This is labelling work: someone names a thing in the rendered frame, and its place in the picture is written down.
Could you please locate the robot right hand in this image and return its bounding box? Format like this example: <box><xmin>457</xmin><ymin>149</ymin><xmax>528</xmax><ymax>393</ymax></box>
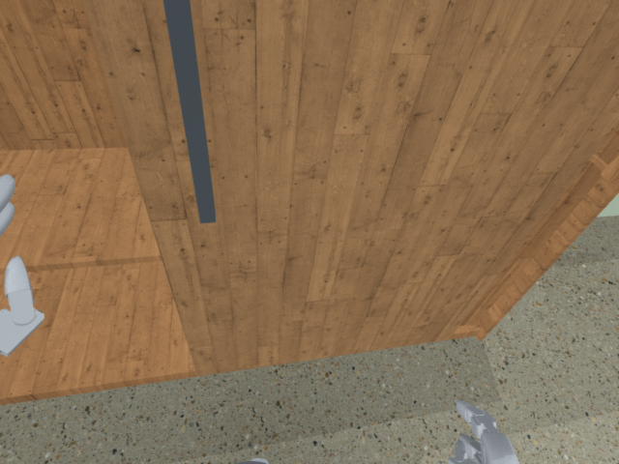
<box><xmin>449</xmin><ymin>400</ymin><xmax>519</xmax><ymax>464</ymax></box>

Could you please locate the wardrobe door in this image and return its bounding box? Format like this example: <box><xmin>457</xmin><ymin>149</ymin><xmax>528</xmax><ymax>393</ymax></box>
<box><xmin>82</xmin><ymin>0</ymin><xmax>619</xmax><ymax>376</ymax></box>
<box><xmin>460</xmin><ymin>123</ymin><xmax>619</xmax><ymax>326</ymax></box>

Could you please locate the robot left hand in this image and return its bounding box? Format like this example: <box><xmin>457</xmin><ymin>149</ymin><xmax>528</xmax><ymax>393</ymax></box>
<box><xmin>0</xmin><ymin>174</ymin><xmax>44</xmax><ymax>357</ymax></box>

